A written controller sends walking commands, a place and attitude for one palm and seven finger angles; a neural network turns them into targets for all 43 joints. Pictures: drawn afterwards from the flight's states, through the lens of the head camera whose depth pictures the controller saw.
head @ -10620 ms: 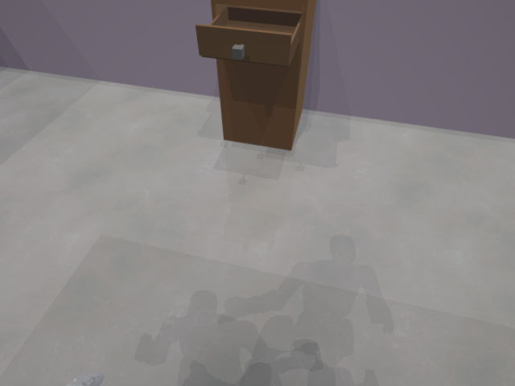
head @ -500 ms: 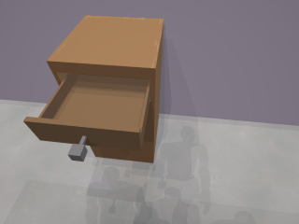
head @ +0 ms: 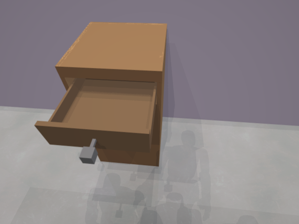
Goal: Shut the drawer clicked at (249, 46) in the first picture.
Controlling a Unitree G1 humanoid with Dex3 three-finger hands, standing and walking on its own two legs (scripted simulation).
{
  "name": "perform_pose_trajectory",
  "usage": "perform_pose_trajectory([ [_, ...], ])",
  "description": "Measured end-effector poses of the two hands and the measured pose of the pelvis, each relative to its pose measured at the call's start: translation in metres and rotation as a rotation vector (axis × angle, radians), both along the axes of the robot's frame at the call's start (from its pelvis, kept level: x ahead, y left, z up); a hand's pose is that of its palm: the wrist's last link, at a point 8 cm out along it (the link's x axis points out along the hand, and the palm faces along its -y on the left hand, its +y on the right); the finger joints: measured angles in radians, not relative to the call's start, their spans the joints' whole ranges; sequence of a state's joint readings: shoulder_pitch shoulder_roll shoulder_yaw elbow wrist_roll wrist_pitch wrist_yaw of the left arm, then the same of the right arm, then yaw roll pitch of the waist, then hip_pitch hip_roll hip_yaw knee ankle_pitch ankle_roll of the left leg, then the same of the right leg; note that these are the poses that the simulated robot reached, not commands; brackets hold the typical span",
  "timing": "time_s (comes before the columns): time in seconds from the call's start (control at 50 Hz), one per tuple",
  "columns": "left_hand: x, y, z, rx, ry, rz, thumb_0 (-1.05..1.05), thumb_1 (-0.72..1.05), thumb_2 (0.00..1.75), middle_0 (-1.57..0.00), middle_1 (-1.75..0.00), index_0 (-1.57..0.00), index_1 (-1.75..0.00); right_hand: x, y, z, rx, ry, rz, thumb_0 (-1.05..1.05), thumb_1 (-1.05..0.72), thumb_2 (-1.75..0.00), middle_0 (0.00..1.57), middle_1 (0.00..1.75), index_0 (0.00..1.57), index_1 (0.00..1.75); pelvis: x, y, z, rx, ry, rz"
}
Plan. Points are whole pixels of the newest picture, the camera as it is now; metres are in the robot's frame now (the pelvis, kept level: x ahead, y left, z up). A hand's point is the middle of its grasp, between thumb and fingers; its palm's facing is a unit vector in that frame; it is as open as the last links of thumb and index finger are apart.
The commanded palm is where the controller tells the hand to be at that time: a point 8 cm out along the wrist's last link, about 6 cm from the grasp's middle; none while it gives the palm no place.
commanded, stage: raise the hand and make a fist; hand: left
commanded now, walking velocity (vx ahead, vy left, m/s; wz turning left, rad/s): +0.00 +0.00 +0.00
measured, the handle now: (90, 149) +0.35 +0.22 -0.06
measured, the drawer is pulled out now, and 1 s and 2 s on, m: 0.26 0.26 0.26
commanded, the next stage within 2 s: bring the fist close to the handle in 1.92 s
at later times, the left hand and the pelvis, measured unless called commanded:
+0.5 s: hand out of the picture +0.13 +0.17 -0.05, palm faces +0.03 -1.00 -0.02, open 5.6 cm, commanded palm +0.13 +0.23 -0.03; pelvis -0.03 -0.03 -0.08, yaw +2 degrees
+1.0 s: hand (79, 204) +0.17 +0.19 -0.01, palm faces -0.04 -1.00 -0.08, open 3.4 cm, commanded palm +0.14 +0.24 +0.00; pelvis -0.03 -0.02 -0.06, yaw +2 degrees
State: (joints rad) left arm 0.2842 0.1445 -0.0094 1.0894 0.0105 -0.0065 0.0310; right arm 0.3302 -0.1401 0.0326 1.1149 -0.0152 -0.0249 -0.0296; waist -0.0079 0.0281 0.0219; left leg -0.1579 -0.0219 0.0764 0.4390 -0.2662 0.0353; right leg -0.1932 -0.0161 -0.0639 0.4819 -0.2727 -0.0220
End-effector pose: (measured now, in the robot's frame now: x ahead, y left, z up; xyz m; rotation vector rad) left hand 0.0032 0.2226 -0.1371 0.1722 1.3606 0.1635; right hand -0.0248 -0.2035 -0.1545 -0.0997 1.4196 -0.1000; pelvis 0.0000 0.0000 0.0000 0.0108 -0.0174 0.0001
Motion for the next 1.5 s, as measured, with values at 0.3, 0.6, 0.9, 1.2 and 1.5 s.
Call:
perform_pose_trajectory([
  [0.3, 0.163, -0.015, 0.137, -0.15, -1.298, -0.144, 0.02, 0.93, 0.9, -0.32, -0.43, -0.32, -0.43, 0.168, -0.073, 0.064, -0.206, -0.841, 0.1, 0.02, -0.91, -0.9, 0.2, 0.3, 0.2, 0.3, -0.02, -0.007, -0.037, -0.001, 0.157, 0.013],
  [0.6, 0.116, 0.005, 0.109, -0.087, -1.323, -0.196, 0.02, 0.9, 0.9, -0.61, -0.75, -0.61, -0.75, 0.225, -0.029, 0.033, -0.079, -0.951, 0.245, 0.01, -0.9, -0.9, 0.2, 0.3, 0.2, 0.3, -0.037, -0.03, -0.086, -0.054, 0.228, 0.058],
  [0.9, 0.156, 0.02, 0.133, -0.125, -1.23, -0.223, 0.02, 0.9, 0.9, -0.91, -1.07, -0.91, -1.07, 0.122, -0.06, 0.01, -0.137, -0.659, 0.044, 0.02, -0.9, -0.9, 0.21, 0.31, 0.2, 0.3, -0.03, -0.022, -0.06, -0.027, 0.222, 0.029],
  [1.2, 0.153, 0.022, 0.152, -0.138, -1.298, -0.228, 0.02, 0.9, 0.9, -1.21, -1.4, -1.21, -1.4, 0.189, -0.042, 0.056, -0.155, -0.874, 0.12, 0.01, -0.9, -0.9, 0.2, 0.3, 0.2, 0.3, -0.018, -0.005, -0.05, -0.044, 0.184, 0.037],
  [1.5, 0.144, 0.023, 0.178, -0.122, -1.306, -0.231, 0.02, 0.9, 0.9, -1.39, -1.59, -1.39, -1.59, 0.207, 0.006, 0.062, -0.033, -0.903, 0.191, 0.01, -0.9, -0.9, 0.21, 0.3, 0.2, 0.3, -0.013, 0.004, -0.042, -0.052, 0.142, 0.049],
])
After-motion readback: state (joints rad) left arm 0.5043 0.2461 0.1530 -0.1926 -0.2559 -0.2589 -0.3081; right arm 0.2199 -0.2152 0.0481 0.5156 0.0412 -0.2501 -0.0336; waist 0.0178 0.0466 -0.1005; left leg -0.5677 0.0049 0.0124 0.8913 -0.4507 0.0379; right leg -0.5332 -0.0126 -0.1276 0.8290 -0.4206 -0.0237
